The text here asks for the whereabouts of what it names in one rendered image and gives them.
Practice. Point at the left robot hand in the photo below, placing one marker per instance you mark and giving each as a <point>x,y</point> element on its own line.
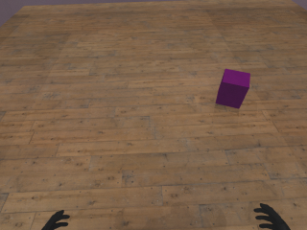
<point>51,223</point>

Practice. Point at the carton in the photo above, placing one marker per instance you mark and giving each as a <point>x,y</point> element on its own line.
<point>233,88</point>

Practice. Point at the right robot hand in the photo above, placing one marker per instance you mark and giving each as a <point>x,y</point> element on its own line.
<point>277,222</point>

